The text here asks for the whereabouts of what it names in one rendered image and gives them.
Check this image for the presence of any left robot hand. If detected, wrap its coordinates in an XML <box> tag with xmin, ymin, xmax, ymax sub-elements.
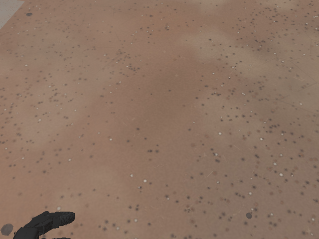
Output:
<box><xmin>13</xmin><ymin>211</ymin><xmax>76</xmax><ymax>239</ymax></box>

